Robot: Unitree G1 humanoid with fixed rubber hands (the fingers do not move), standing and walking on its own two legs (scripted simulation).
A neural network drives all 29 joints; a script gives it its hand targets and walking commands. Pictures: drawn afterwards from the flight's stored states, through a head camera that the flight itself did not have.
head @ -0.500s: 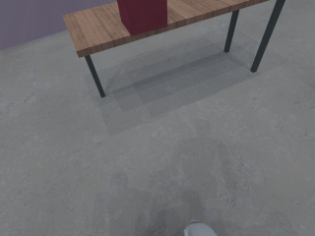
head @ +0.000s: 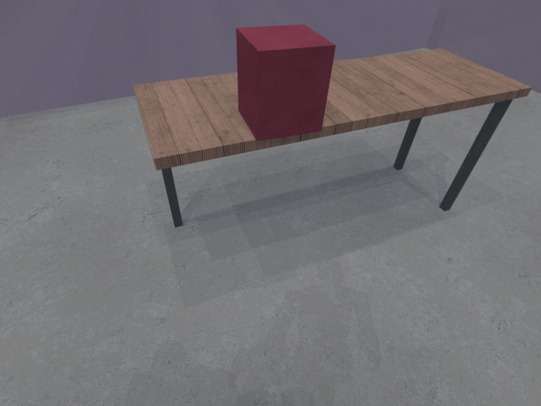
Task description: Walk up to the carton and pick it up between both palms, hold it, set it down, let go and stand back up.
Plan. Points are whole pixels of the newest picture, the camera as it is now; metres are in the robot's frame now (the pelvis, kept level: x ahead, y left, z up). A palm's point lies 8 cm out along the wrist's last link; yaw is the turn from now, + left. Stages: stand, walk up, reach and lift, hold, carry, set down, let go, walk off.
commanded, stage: walk up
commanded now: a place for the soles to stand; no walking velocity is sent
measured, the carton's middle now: (280, 82) +0.98 -0.04 +0.09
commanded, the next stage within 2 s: none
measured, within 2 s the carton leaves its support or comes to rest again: neither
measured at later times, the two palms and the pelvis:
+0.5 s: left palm (147, 390) +0.21 +0.21 -0.10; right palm (429, 327) +0.31 -0.30 -0.10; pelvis +0.21 -0.05 +0.01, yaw +2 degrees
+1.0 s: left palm (164, 252) +0.50 +0.24 -0.10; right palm (394, 280) +0.41 -0.26 -0.09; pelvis +0.42 -0.02 +0.02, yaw +2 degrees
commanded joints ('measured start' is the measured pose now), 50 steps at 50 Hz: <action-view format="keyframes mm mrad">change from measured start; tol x16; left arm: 1 -53 53 13 -151 -5 -34 -10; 12 227 181 85 -118 9 -49 27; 50 -114 -23 -2 -92 -1 -13 -10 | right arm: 1 13 -229 -54 -30 0 -37 -12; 12 161 -107 11 -7 -20 13 31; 29 -90 -116 -24 -80 -19 7 53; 35 177 -301 -89 -78 -5 0 -5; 50 -8 -187 -44 -39 -21 -46 -17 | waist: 1 -14 249 209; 9 74 166 52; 12 95 -256 -112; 15 96 -65 86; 29 13 -42 91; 34 -73 408 -43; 40 -35 279 196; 50 -4 274 109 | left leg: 1 -21 338 -437 -513 -244 268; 8 -102 202 -113 -284 37 191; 11 -192 57 21 228 55 107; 12 -313 -36 27 505 -236 48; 15 -454 39 -114 634 -162 28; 26 -249 72 -79 160 119 6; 32 201 -22 -18 -95 185 45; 36 266 419 -831 -508 -497 240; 42 123 323 -432 -439 178 235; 50 51 209 -92 -339 542 212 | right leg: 1 -231 -102 80 -138 49 24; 9 311 31 -107 -561 481 -12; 11 513 -16 14 -601 305 -24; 13 457 -379 741 -959 -240 -154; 15 343 -386 775 -1059 -362 -191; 21 212 -302 375 -959 63 -246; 30 18 -211 80 -878 36 -192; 37 -310 -28 16 64 -39 -6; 50 -39 -72 -30 -439 395 19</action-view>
